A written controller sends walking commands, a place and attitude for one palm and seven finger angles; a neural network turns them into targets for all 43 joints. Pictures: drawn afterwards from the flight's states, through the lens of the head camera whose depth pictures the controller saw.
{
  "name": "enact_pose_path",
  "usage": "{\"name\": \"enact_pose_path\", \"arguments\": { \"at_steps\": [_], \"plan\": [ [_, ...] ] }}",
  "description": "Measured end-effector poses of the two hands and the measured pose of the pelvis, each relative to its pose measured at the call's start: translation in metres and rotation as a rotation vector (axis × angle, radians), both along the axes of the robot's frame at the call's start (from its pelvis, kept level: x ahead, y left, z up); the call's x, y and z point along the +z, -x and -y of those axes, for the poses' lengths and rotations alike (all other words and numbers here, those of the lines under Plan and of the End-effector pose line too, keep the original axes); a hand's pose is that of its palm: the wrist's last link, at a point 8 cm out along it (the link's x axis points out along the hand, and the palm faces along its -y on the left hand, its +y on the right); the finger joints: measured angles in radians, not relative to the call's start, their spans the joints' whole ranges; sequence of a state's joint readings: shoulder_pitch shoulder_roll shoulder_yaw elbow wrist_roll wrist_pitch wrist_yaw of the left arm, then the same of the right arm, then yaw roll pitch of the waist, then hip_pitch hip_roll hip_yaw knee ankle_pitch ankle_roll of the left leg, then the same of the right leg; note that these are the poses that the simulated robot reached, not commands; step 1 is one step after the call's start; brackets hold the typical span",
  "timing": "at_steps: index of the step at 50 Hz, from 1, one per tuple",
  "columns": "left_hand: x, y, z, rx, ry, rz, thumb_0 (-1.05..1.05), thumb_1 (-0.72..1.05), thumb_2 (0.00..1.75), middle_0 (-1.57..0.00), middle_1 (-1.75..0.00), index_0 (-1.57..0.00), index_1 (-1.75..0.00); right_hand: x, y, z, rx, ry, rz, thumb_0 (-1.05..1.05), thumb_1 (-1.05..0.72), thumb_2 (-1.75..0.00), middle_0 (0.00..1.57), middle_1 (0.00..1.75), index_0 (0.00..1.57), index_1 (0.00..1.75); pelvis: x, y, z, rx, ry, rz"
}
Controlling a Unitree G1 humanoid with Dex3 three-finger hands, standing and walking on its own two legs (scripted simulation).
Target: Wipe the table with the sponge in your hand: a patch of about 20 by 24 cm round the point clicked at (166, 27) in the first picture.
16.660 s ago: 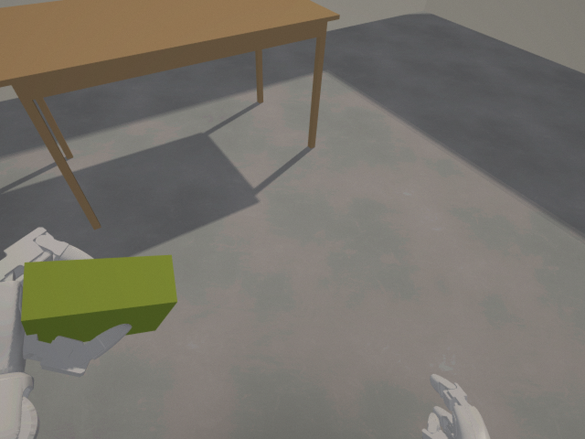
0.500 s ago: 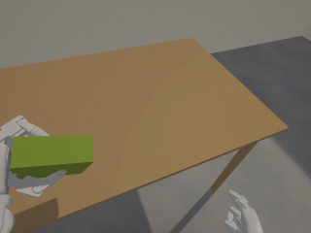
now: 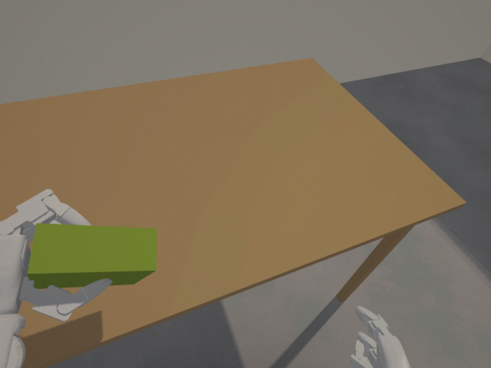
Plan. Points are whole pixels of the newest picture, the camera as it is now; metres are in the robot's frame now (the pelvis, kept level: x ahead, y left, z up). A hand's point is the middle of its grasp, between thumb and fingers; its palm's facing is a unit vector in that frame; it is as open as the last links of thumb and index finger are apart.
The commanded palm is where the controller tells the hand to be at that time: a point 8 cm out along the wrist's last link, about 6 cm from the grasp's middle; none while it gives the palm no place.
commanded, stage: come to a stop and stand still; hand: left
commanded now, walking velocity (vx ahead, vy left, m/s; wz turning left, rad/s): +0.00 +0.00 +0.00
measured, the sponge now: (111, 259) +0.22 +0.20 +0.12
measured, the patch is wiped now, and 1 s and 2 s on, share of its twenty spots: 0.00 0.00 0.00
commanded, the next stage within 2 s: look again from close up in 0.34 s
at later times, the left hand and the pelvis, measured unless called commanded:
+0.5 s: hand (60, 244) +0.22 +0.25 +0.15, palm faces +0.37 -0.85 -0.38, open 9.5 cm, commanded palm +0.16 +0.27 +0.18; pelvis +0.00 -0.01 +0.00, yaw +0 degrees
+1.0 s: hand (47, 209) +0.24 +0.26 +0.18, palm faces +0.45 -0.80 -0.41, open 9.5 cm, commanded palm +0.16 +0.26 +0.18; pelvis -0.01 -0.02 +0.00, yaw -1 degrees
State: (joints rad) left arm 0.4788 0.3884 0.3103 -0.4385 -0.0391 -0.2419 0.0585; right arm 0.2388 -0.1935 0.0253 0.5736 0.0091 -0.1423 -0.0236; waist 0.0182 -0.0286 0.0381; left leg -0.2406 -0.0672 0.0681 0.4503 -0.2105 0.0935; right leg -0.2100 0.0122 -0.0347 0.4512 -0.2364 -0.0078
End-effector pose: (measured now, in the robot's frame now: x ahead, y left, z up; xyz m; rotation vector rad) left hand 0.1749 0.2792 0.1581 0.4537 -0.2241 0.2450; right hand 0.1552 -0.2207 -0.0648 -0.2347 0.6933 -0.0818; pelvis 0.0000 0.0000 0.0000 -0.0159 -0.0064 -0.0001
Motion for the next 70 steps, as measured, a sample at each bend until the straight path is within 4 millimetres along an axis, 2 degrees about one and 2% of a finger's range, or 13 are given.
{"name": "enact_pose_path", "arguments": {
  "at_steps": [6,10,15,22,34,43,46,49,55,57,61,65,70],
  "plan": [
    [0.015,0.0,-0.028,0.121,-0.018,0.096,-0.01,-0.44,1.02,-0.79,-1.36,-0.79,-1.37,0.001,-0.006,-0.007,0.048,0.017,-0.008,0.01,-0.9,-0.9,0.2,0.3,0.2,0.3,0.0,0.002,0.001,0.015,0.003,0.006],
    [0.027,-0.002,-0.018,0.104,0.006,0.166,-0.01,-0.44,1.02,-0.79,-1.37,-0.79,-1.37,0.005,-0.015,-0.01,0.066,0.007,0.026,0.01,-0.9,-0.9,0.2,0.3,0.2,0.3,0.001,0.002,-0.001,0.01,0.005,0.006],
    [0.022,-0.006,-0.002,0.039,0.016,0.123,0.0,-0.44,1.02,-0.79,-1.37,-0.79,-1.37,0.01,-0.023,-0.011,0.049,-0.01,0.06,0.01,-0.9,-0.9,0.2,0.3,0.2,0.3,0.002,0.0,-0.001,0.0,0.004,0.003],
    [0.005,-0.006,-0.009,0.079,0.01,0.019,0.0,-0.44,1.02,-0.79,-1.37,-0.79,-1.37,0.011,-0.02,-0.002,0.03,0.002,0.044,0.01,-0.9,-0.9,0.2,0.3,0.2,0.3,0.003,0.0,0.006,0.002,0.006,-0.002],
    [0.02,-0.005,0.007,0.062,0.011,0.076,-0.01,-0.44,1.02,-0.79,-1.37,-0.79,-1.37,0.007,-0.015,0.014,0.014,0.022,0.017,0.01,-0.9,-0.9,0.2,0.3,0.2,0.3,0.004,-0.002,0.012,0.002,0.006,0.003],
    [0.009,-0.008,0.008,0.084,0.024,0.01,-0.01,-0.44,1.02,-0.79,-1.37,-0.79,-1.37,0.007,-0.014,0.019,-0.003,0.012,0.022,0.01,-0.9,-0.9,0.2,0.3,0.2,0.3,0.005,-0.002,0.016,-0.001,0.006,-0.002],
    [0.03,-0.021,-0.008,0.075,-0.128,0.097,-0.01,-0.44,1.02,-0.79,-1.36,-0.79,-1.37,0.003,-0.011,0.017,0.059,0.037,-0.01,0.01,-0.9,-0.9,0.2,0.3,0.2,0.3,0.003,0.004,0.022,0.009,0.008,-0.018],
    [0.038,-0.028,-0.021,0.122,-0.094,0.157,-0.01,-0.44,1.02,-0.79,-1.36,-0.79,-1.37,0.001,-0.008,0.018,0.059,0.013,-0.014,0.01,-0.9,-0.9,0.2,0.3,0.2,0.3,0.002,0.006,0.022,-0.005,0.005,-0.019],
    [0.021,-0.018,0.017,0.003,-0.015,0.076,-0.01,-0.44,1.02,-0.78,-1.37,-0.78,-1.38,-0.003,-0.004,0.019,0.001,-0.022,0.012,0.01,-0.9,-0.9,0.2,0.3,0.2,0.3,0.001,-0.003,0.01,-0.018,0.0,-0.018],
    [0.013,-0.014,0.022,-0.031,-0.009,0.033,-0.01,-0.44,1.02,-0.78,-1.37,-0.78,-1.37,-0.004,-0.004,0.018,-0.011,-0.017,0.001,0.01,-0.9,-0.9,0.2,0.3,0.2,0.3,0.001,-0.007,0.01,-0.014,-0.001,-0.017],
    [0.005,-0.013,0.006,0.012,-0.028,0.0,0.0,-0.44,1.02,-0.79,-1.36,-0.79,-1.37,-0.004,-0.007,0.014,-0.007,0.004,-0.027,0.01,-0.9,-0.9,0.2,0.3,0.2,0.3,0.001,-0.011,0.012,0.002,-0.003,-0.015],
    [0.01,-0.016,-0.014,0.103,-0.018,0.051,-0.01,-0.45,1.02,-0.79,-1.36,-0.79,-1.37,0.0,-0.018,0.011,0.027,0.02,-0.017,0.01,-0.9,-0.9,0.2,0.3,0.2,0.3,0.001,-0.011,0.014,0.011,-0.001,-0.009],
    [0.023,-0.016,-0.004,0.093,0.023,0.139,-0.01,-0.44,1.02,-0.79,-1.37,-0.79,-1.37,0.01,-0.036,0.005,0.055,0.019,0.042,0.01,-0.9,-0.9,0.2,0.3,0.2,0.3,0.002,-0.012,0.01,0.009,0.004,-0.003]
  ]
}}
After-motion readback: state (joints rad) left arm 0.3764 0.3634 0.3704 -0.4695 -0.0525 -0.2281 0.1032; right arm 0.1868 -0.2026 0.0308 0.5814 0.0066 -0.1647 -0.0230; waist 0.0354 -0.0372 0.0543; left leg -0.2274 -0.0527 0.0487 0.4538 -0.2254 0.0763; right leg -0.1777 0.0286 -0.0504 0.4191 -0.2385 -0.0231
